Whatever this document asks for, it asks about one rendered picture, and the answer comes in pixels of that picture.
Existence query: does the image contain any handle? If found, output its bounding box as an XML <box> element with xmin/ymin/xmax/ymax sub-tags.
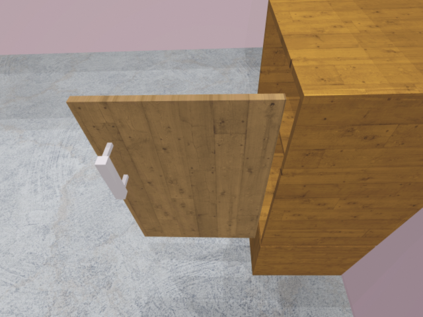
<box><xmin>95</xmin><ymin>143</ymin><xmax>129</xmax><ymax>199</ymax></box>

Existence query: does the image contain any cupboard door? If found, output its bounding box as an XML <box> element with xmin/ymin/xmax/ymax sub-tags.
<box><xmin>66</xmin><ymin>93</ymin><xmax>286</xmax><ymax>238</ymax></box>

